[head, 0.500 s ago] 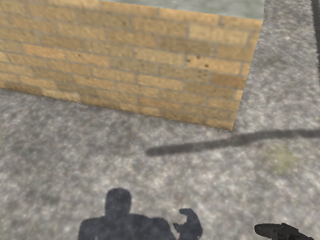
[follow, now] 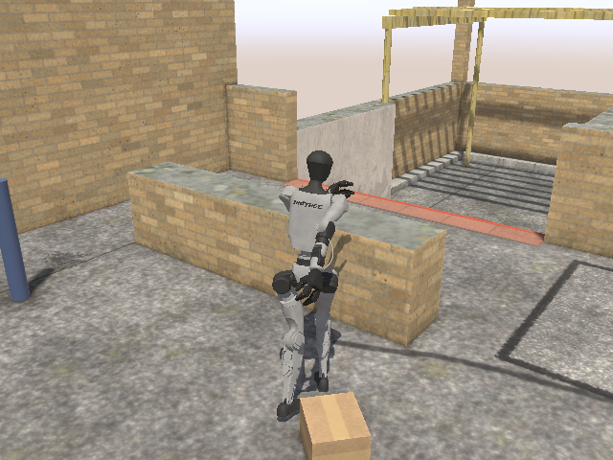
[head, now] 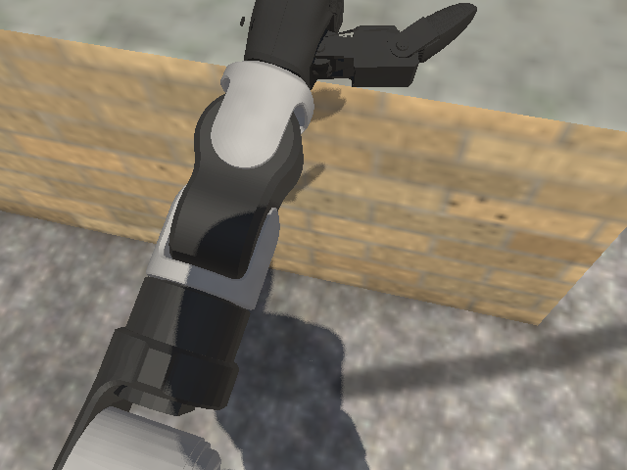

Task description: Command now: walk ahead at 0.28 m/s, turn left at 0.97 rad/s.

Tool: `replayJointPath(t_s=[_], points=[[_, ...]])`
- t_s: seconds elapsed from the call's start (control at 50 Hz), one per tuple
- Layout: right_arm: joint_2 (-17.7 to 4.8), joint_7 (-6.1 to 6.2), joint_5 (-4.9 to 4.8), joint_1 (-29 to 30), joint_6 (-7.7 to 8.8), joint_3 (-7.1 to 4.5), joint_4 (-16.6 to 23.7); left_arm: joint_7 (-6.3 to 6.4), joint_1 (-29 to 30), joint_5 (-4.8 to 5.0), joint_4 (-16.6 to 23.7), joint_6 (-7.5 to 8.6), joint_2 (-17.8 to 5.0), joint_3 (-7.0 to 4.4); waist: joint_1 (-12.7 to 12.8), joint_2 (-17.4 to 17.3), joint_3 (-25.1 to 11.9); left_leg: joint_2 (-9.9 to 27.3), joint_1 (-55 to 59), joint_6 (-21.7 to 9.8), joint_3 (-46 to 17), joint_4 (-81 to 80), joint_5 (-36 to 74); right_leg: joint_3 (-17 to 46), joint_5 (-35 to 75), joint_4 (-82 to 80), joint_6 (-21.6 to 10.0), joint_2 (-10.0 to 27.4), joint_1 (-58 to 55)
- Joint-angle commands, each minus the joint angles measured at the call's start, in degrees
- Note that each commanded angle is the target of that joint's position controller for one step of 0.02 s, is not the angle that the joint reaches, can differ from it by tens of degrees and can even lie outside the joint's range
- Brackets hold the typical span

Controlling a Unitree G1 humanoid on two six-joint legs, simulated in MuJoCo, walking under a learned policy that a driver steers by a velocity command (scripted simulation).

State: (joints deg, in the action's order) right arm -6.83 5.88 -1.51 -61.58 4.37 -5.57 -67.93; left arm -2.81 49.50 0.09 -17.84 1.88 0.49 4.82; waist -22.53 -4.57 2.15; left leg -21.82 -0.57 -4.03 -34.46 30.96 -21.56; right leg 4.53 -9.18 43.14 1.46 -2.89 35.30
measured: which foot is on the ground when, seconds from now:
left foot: up 0.00-0.30, down 0.32-0.64, up 0.66-1.00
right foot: down 0.00-0.28, up 0.30-0.62, down 0.64-1.00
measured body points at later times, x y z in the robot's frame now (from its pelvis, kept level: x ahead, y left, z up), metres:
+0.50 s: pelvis +0.34 -0.02 +0.00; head +0.43 -0.01 +0.44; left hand +0.39 +0.28 -0.09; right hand +0.61 -0.21 -0.13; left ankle +0.38 +0.06 -0.72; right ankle +0.43 -0.16 -0.64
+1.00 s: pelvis +0.50 +0.06 +0.01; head +0.53 +0.05 +0.46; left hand +0.22 +0.17 -0.09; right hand +0.82 +0.12 -0.07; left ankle +0.42 +0.24 -0.60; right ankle +0.58 -0.14 -0.72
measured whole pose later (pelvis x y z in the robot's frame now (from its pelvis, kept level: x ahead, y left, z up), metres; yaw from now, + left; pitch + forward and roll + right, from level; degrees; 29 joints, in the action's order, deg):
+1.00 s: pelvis +0.50 +0.06 +0.01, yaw +60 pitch +0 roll +1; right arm -17.3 -5.5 1.6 -6.2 -3.2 -4.1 -33.4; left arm 1.6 -30.8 -1.3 -46.9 3.0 -16.6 -4.2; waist 3.4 -3.3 -0.7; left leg 3.3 -48.6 -3.8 -1.2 73.1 -11.4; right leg -16.9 -20.6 19.4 8.7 13.1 -4.0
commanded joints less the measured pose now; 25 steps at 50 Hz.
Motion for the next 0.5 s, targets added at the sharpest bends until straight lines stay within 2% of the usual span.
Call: replayJointPath(t_s=[0.02,0.04,0.06,0.08,0.1,0.12,0.14,0.16,0.18,0.2,0.22,0.24,0.26,0.28,0.3,0.32,0.34,0.36,0.38,0.4,0.42,0.44,0.46,0.48,0.5], points=[[-15.0,-4.70,-2.29,17.4,2.32,-3.94,11.4,6.70,-62.7,-0.19,-9.8,-4.21,-20.0,-8.25,33.9,7.7,-32.2,10.8,-48.9,5.0,11.0,49.3,-37.0,18.4,93.2,7.8,-13.9,39.1,-85.5],[-20.8,-5.58,-1.78,24.7,2.96,-5.83,17.6,8.57,-66.5,0.50,-15.4,-4.61,-22.5,-10.85,34.0,12.1,-33.6,13.9,-45.8,4.5,21.9,52.1,-24.8,17.5,102.4,4.9,-14.8,38.1,-76.7],[-17.7,-5.82,0.87,26.9,1.84,-5.83,17.6,9.13,-57.4,-2.14,-13.4,-3.32,-18.0,-10.28,28.7,6.1,-19.7,16.0,-48.4,4.0,25.5,50.6,-16.8,15.7,83.0,-3.1,-11.8,31.2,-60.5],[-12.0,-5.98,2.28,25.6,-0.79,-4.97,15.0,8.76,-50.2,-3.22,-12.7,-0.96,-12.7,-8.98,23.8,-0.5,-7.7,16.2,-53.4,4.6,28.1,54.1,-13.5,11.2,71.5,-8.6,-10.5,25.0,-53.8],[-7.8,-5.78,3.16,21.2,-3.31,-3.94,13.3,7.35,-47.8,-1.60,-13.2,0.72,-10.3,-7.83,19.2,-1.5,-6.2,16.8,-55.9,5.5,30.1,56.5,-13.1,7.4,73.9,-11.6,-9.6,22.5,-54.3],[-6.2,-5.62,3.81,19.0,-5.00,-3.54,12.6,5.71,-45.2,0.92,-13.8,1.87,-8.3,-7.35,15.6,-0.3,-4.3,17.8,-55.6,6.0,32.5,54.4,-11.1,2.0,72.9,-15.2,-9.8,19.6,-50.1],[-4.8,-4.97,4.15,20.6,-5.09,-3.28,12.8,4.52,-44.8,2.82,-15.6,2.95,-7.4,-7.11,14.3,2.1,-2.4,17.1,-51.0,5.5,34.8,50.1,-7.5,-4.8,69.5,-18.4,-7.6,15.8,-42.4],[-3.8,-4.49,4.32,20.3,-4.56,-3.00,13.7,4.06,-43.8,2.78,-17.3,3.98,-7.1,-7.23,12.5,7.6,-2.1,17.6,-45.0,4.7,35.7,43.1,-4.7,-7.6,64.3,-19.2,-7.8,15.5,-35.8],[-3.2,-4.19,4.58,22.2,-4.20,-2.42,13.8,4.32,-43.2,2.57,-19.0,4.24,-7.4,-7.51,12.0,8.8,-0.4,17.5,-41.1,3.9,37.5,38.0,-2.5,-10.7,58.4,-20.2,-7.2,14.6,-30.2],[-2.3,-4.54,5.05,24.4,-3.79,-1.52,14.6,4.87,-43.0,2.10,-20.7,4.28,-8.8,-8.06,11.7,10.8,1.8,17.5,-36.6,3.5,39.5,32.3,1.4,-14.0,53.5,-19.8,-7.1,12.8,-24.7],[-2.8,-5.54,4.68,26.1,-2.97,-0.63,15.7,5.27,-41.8,1.48,-21.3,4.21,-10.5,-8.48,11.2,11.5,2.2,17.6,-27.8,2.9,41.5,20.8,10.3,-17.5,48.1,-17.8,-5.7,10.8,-18.9],[-4.9,-6.86,4.58,28.4,-2.51,-0.06,17.6,5.63,-45.1,1.91,-22.8,4.78,-14.3,-9.35,12.2,11.0,-0.9,15.0,-14.1,1.7,45.3,8.7,24.6,-18.8,54.3,-12.5,-4.0,10.0,-15.7],[-7.2,-7.77,4.60,23.9,-3.02,-0.38,17.7,5.57,-47.5,2.83,-23.0,5.16,-18.3,-10.28,9.6,11.1,-7.8,11.9,3.7,0.8,45.2,7.1,29.6,-16.9,56.5,-3.5,-1.6,10.3,-10.7],[-10.9,-7.75,4.98,15.1,-4.51,-1.23,16.3,5.38,-43.9,3.85,-22.1,4.82,-20.2,-10.35,2.5,6.4,-12.1,14.2,21.1,-3.2,38.2,7.7,32.5,-15.1,37.4,14.7,0.4,9.2,1.0],[-13.9,-6.34,3.73,14.0,-6.28,-1.68,16.4,4.56,-38.5,3.75,-21.7,3.97,-18.8,-9.63,-0.9,-1.1,-9.5,20.9,22.7,-10.2,30.6,4.9,39.3,-14.8,-8.0,38.4,0.9,4.0,7.1],[-16.2,-5.03,1.48,21.2,-6.10,-1.13,19.8,3.21,-41.6,2.19,-20.2,2.01,-15.5,-7.75,4.3,-4.1,-3.7,23.1,10.2,-14.2,27.6,-1.0,57.5,-16.2,-27.7,56.3,1.3,-1.3,4.1],[-23.2,-5.31,2.60,26.0,-5.12,-1.07,23.9,4.26,-55.5,1.16,-17.4,0.65,-15.1,-7.22,14.4,-1.3,-10.2,37.6,14.7,-24.2,9.5,6.6,97.7,-9.5,-36.2,69.0,3.8,-0.2,8.0],[-25.0,-4.89,1.70,28.5,-4.54,-2.11,26.6,6.04,-58.9,-1.64,-16.4,-0.23,-18.3,-6.83,14.7,7.4,-18.3,43.9,15.0,-27.2,-0.8,0.2,87.9,1.1,-31.8,68.0,3.1,2.1,7.8],[-24.8,-3.71,2.49,38.3,-4.99,-1.91,31.1,6.75,-59.5,-2.91,-15.4,-1.31,-21.8,-6.72,17.8,11.0,-14.9,42.6,1.9,-24.7,-7.3,-5.0,63.5,6.9,-29.6,61.4,1.3,3.7,5.3],[-22.5,-3.18,2.85,43.7,-5.27,-0.63,32.6,6.85,-60.4,-3.80,-16.2,-2.04,-25.3,-7.54,20.9,15.5,-9.4,38.6,-7.6,-21.2,-4.8,-7.4,50.1,6.3,-27.7,53.8,0.9,5.8,1.6],[-23.5,-3.32,2.94,46.1,-5.27,-0.03,32.0,6.97,-62.8,-3.24,-16.7,-2.66,-27.4,-7.92,23.4,14.5,-5.4,35.8,-13.1,-18.9,0.8,-8.2,50.6,3.9,-24.4,45.3,1.1,6.6,-2.2],[-23.9,-3.76,2.84,47.5,-5.49,0.33,31.2,6.98,-64.3,-2.51,-17.1,-3.42,-28.9,-8.14,24.8,13.0,-3.4,32.1,-18.3,-16.3,8.2,-8.3,53.3,1.3,-21.4,36.5,1.5,7.2,-6.9],[-24.1,-4.03,2.94,48.5,-5.87,0.54,30.4,6.64,-64.2,-2.40,-17.1,-3.53,-27.7,-7.52,24.8,11.6,-2.5,27.4,-20.4,-14.2,14.4,-6.0,59.1,-1.5,-20.6,28.7,2.0,7.7,-9.7],[-24.2,-4.37,3.19,48.2,-5.85,0.63,29.4,6.34,-64.4,-1.77,-17.2,-3.80,-26.5,-6.93,24.4,10.3,-4.9,24.8,-18.0,-12.7,16.3,-4.6,61.7,-2.3,-16.9,19.9,2.5,7.6,-11.1],[-24.7,-4.61,3.58,47.7,-5.62,0.33,29.3,6.20,-64.4,-1.33,-17.4,-4.02,-25.7,-6.52,22.9,8.0,-8.1,24.3,-13.5,-12.1,15.5,-3.2,62.1,-2.4,-13.9,15.7,2.7,7.2,-11.0]])
Velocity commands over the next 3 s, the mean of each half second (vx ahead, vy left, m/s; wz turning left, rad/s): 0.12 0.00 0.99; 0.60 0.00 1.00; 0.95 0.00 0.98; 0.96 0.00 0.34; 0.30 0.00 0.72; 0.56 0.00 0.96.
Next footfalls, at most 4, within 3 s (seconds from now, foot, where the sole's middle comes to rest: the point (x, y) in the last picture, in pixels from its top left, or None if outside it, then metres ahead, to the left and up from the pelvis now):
0.32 left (229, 437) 0.42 0.07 -0.76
0.64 right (280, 318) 0.61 -0.12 -0.75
1.16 left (57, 469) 0.50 0.39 -0.75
1.66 right None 0.66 0.86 -0.75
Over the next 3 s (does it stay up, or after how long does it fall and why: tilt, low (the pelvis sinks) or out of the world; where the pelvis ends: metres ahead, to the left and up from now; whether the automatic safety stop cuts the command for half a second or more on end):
stays up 0.38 1.44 0.02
